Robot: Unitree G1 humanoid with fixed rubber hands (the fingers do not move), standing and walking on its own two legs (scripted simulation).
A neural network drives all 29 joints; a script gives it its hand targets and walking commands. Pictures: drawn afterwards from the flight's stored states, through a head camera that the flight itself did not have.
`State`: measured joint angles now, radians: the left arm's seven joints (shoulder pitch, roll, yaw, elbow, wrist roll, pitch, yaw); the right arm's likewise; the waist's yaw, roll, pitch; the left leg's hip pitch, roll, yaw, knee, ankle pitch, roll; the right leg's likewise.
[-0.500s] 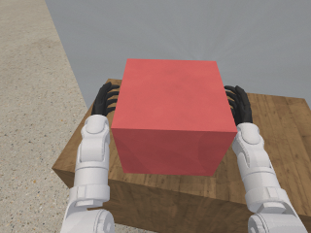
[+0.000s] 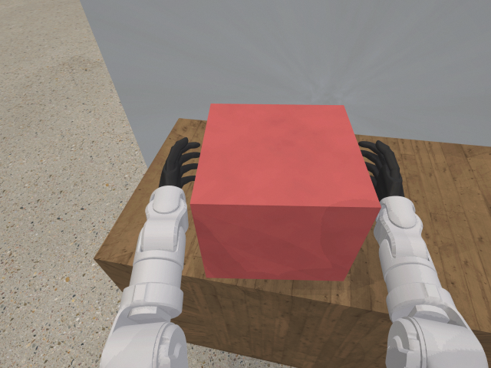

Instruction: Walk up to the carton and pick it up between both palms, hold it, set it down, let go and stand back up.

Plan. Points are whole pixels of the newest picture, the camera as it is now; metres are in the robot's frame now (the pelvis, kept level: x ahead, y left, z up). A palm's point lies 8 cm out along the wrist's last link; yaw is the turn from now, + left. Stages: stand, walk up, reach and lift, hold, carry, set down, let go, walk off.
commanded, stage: set down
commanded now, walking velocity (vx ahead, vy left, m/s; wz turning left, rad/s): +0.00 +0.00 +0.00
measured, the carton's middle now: (275, 190) +0.42 -0.02 +0.03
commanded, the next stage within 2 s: none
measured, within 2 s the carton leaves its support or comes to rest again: rests again in 1.66 s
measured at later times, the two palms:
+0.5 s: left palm (158, 208) +0.35 +0.19 +0.07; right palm (354, 167) +0.42 -0.16 +0.09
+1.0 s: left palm (167, 207) +0.37 +0.18 +0.05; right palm (352, 160) +0.45 -0.16 +0.09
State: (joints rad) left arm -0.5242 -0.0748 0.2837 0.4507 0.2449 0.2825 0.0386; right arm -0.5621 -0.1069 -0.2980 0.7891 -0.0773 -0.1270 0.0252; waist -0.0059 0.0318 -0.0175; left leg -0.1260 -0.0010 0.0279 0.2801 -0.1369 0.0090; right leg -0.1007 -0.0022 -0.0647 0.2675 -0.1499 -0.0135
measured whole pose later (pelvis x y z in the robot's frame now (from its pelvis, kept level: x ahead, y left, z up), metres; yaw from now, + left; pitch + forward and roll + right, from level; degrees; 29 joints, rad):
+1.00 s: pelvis +0.00 -0.01 +0.00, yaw -3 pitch +12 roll +0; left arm -0.59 -0.07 0.35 0.70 0.19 0.00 0.14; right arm -0.85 -0.20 -0.28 1.16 -0.04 -0.26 0.09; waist 0.14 -0.05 -0.10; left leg -0.38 0.05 0.08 0.30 -0.12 -0.01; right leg -0.36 0.04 -0.04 0.25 -0.10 -0.04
